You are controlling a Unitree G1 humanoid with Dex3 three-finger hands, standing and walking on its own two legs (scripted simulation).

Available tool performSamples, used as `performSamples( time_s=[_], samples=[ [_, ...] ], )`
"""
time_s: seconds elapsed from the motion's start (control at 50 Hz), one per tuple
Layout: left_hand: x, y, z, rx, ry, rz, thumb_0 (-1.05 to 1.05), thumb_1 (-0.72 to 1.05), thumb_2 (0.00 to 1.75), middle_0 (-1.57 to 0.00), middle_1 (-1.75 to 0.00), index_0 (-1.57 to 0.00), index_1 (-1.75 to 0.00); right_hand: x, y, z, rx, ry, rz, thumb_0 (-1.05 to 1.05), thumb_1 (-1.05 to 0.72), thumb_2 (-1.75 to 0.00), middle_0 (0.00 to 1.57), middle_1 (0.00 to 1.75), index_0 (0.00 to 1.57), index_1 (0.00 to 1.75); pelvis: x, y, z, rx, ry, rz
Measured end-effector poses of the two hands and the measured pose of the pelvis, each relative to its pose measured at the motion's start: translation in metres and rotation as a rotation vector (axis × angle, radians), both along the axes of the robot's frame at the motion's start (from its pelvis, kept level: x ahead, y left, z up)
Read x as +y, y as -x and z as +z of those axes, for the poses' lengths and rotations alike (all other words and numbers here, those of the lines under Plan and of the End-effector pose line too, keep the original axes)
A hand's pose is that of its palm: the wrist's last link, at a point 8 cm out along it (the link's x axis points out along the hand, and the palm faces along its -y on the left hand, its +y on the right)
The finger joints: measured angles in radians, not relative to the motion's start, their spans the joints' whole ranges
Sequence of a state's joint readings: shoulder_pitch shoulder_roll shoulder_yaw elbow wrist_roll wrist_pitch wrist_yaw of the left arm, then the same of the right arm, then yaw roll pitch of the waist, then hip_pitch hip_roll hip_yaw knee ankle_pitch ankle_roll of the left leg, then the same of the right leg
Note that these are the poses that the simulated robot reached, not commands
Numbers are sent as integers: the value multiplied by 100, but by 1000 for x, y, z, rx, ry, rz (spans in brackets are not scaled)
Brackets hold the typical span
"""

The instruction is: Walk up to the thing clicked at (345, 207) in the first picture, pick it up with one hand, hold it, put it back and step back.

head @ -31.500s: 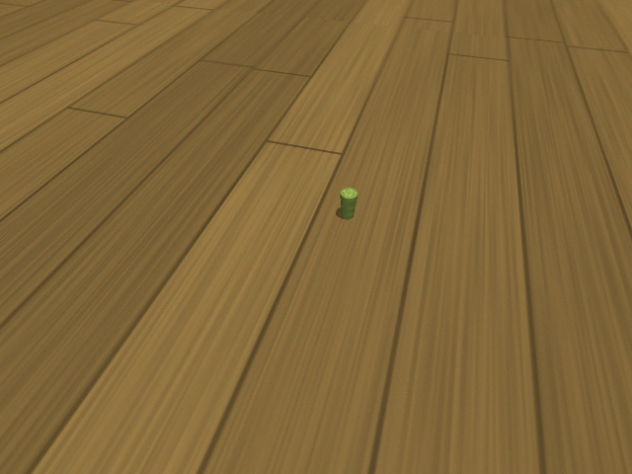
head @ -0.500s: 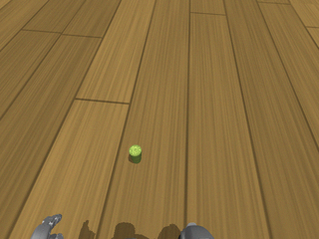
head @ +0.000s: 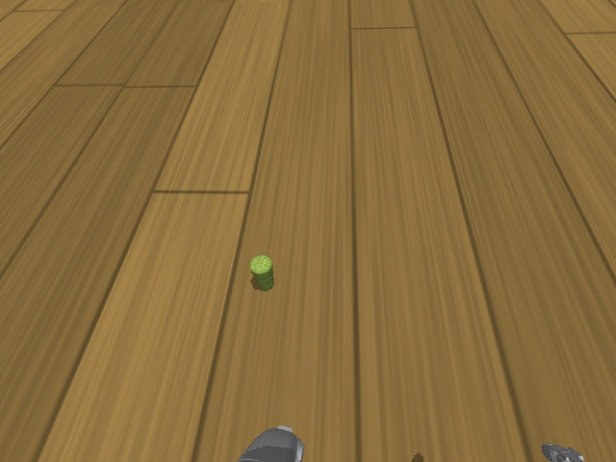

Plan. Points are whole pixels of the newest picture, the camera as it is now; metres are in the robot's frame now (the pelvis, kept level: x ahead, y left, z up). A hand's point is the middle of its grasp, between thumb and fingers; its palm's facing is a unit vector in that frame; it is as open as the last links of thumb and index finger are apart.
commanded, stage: step back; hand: left
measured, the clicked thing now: (263, 274) +0.80 +0.25 -0.69
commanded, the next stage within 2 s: stand in 1.64 s
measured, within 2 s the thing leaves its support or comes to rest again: neither
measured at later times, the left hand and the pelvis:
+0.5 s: hand out of the picture -0.10 +0.26 -0.15, palm faces +0.00 -0.92 -0.39, open 7.4 cm; pelvis -0.18 -0.02 -0.01, yaw +0 degrees
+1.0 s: hand out of the picture -0.18 +0.26 -0.14, palm faces +0.06 -0.92 -0.39, open 7.4 cm; pelvis -0.22 -0.02 +0.00, yaw +3 degrees
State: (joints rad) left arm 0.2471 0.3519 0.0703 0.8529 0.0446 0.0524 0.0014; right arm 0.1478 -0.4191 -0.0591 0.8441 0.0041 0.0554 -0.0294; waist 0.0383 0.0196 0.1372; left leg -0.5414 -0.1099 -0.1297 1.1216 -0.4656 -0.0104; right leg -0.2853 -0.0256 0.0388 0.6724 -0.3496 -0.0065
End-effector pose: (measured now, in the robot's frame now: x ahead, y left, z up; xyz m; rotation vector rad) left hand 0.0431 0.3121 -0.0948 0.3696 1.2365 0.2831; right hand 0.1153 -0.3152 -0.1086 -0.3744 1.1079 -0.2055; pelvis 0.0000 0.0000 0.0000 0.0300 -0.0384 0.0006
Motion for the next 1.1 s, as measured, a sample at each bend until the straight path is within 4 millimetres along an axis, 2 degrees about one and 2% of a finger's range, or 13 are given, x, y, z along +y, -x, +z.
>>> performSamples(
  time_s=[0.1,0.18,0.24,0.32,0.42,0.5,0.56,0.62,0.7,0.76,0.84,0.96,1.1],
  samples=[
    [5,12,4,-71,-25,-7,0,90,90,-21,-30,-20,-30,1,50,-5,80,12,23,1,-90,-90,20,30,20,30,0,32,-1,5,7,43],
    [15,21,-7,-144,-16,-3,0,90,90,-21,-30,-20,-30,11,82,-11,113,26,52,1,-90,-90,20,30,20,30,5,63,-11,-2,15,85],
    [17,35,-13,-154,7,9,0,90,90,-20,-30,-20,-30,20,105,-6,115,16,60,1,-90,-90,20,30,20,30,7,87,-10,-23,6,74],
    [11,59,-12,-146,32,15,0,90,90,-20,-30,-20,-30,21,126,8,77,21,65,1,-90,-90,20,30,21,30,4,114,-1,-16,39,67],
    [1,107,-14,-102,43,-6,0,90,90,-20,-30,-20,-30,11,140,19,-1,31,66,1,-90,-90,20,30,21,30,-5,149,1,-1,50,30],
    [-10,152,-20,-41,31,-27,0,90,90,-20,-30,-20,-30,-7,157,15,-64,20,52,0,-90,-90,20,30,21,30,-17,177,-6,4,37,-9],
    [-22,190,-18,-1,22,-11,0,90,90,-20,-30,-20,-30,-22,179,7,-58,12,23,0,-90,-90,20,30,21,30,-26,196,-7,-13,64,-4],
    [-28,224,-9,26,18,19,0,90,90,-20,-30,-20,-30,-29,207,5,-8,-2,-1,0,-90,-90,20,30,20,30,-30,204,0,-7,23,-15],
    [-28,249,1,29,4,49,0,90,90,-21,-30,-20,-30,-33,241,0,62,-9,0,1,-90,-90,20,30,20,30,-30,213,5,-5,15,12],
    [-21,257,2,1,-3,67,0,90,90,-21,-30,-20,-30,-29,260,-5,129,-11,18,1,-90,-90,20,30,20,30,-27,218,4,-5,22,44],
    [-8,260,-5,-16,1,82,0,90,90,-21,-30,-20,-30,-14,270,-8,158,-17,32,1,-90,-90,20,30,20,30,-20,223,0,-15,4,73],
    [-7,244,-9,-17,28,58,0,90,90,-20,-30,-20,-30,1,266,0,76,-47,27,1,-90,-90,20,30,20,30,-18,225,4,-11,7,57],
    [-23,216,-4,-83,19,33,0,90,90,-20,-30,-20,-30,-17,251,-4,65,-50,14,1,-90,-90,20,30,21,30,-33,216,2,-12,40,63]
  ],
)
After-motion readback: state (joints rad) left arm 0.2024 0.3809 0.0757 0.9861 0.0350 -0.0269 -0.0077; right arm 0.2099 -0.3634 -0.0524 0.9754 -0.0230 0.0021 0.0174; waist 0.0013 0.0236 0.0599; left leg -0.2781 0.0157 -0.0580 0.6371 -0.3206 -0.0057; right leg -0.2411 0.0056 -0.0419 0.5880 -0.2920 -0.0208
